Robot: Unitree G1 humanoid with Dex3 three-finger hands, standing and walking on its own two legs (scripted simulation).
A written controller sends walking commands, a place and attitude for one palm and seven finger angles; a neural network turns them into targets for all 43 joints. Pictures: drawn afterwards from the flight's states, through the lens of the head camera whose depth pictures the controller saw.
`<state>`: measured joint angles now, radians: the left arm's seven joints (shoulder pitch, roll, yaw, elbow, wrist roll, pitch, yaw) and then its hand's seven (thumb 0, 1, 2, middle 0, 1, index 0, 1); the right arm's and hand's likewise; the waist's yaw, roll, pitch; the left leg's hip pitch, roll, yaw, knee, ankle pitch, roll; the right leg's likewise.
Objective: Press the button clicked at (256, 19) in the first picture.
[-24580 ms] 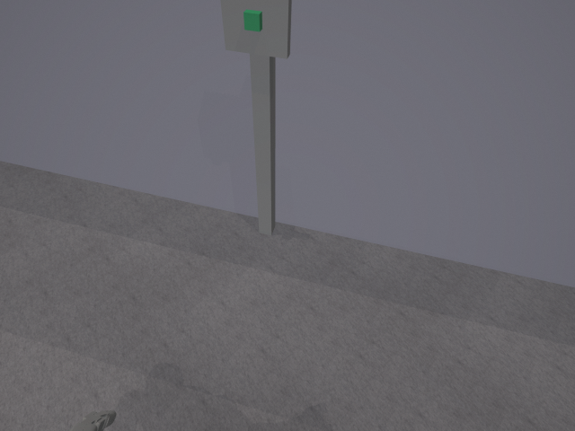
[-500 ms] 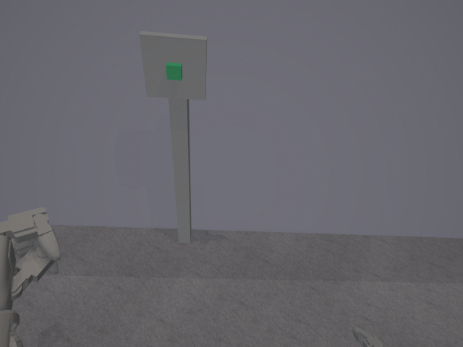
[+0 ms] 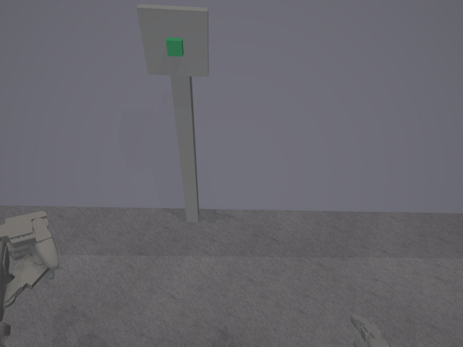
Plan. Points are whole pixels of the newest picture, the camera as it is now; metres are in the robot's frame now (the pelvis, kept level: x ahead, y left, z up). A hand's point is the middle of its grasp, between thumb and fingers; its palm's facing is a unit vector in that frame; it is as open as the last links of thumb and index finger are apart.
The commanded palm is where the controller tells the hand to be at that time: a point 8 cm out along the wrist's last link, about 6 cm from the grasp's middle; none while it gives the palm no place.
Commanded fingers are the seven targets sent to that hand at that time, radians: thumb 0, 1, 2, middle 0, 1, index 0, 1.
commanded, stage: let the arm hang, fingers relaxed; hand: left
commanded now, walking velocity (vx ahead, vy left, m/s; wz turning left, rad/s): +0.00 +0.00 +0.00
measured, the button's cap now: (175, 46) +0.81 +0.22 +0.16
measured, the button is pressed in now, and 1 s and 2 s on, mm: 0 0 0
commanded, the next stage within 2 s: stand and wait in 1.10 s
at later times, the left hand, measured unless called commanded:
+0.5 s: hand out of the picture -0.02 +0.21 -0.16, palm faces +0.08 -0.96 -0.28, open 4.7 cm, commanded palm none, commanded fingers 0.00 0.90 0.90 -0.35 -0.46 -0.35 -0.46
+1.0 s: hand out of the picture +0.05 +0.23 -0.15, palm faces +0.08 -0.95 -0.30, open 7.4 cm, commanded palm none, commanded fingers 0.00 0.90 0.90 -0.20 -0.30 -0.20 -0.30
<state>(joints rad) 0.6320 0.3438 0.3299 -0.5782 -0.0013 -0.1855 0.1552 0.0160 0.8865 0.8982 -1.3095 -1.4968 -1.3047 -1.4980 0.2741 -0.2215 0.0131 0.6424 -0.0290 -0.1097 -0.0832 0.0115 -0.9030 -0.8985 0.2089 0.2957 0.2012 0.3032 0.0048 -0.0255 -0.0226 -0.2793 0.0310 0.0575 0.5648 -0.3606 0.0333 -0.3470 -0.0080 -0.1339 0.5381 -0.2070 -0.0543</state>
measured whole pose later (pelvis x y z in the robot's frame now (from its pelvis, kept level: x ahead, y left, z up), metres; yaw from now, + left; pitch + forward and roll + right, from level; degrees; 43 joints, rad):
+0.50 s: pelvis -0.02 -0.01 +0.01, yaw +5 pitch -2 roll -1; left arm 0.29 0.25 0.02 0.98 0.02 0.04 0.01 0.01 0.90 0.90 -0.67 -0.86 -0.68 -0.83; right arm 0.31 -0.20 0.00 1.00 -0.03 0.04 0.00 0.01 -0.91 -0.90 0.21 0.29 0.20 0.30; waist 0.00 0.02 0.07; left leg -0.29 0.00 -0.03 0.51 -0.19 0.00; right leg -0.27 0.01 0.00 0.49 -0.19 -0.01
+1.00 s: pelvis -0.01 -0.01 +0.01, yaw +4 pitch -2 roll +0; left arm 0.13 0.27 0.03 1.11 0.02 0.00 0.00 0.01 0.90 0.90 -0.21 -0.30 -0.20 -0.31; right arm 0.19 -0.28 -0.03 1.09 -0.02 0.00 0.00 0.00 -0.91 -0.90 0.21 0.30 0.20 0.30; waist -0.01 0.02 0.05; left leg -0.21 -0.01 -0.01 0.41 -0.17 0.00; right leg -0.21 0.00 0.02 0.42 -0.18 0.00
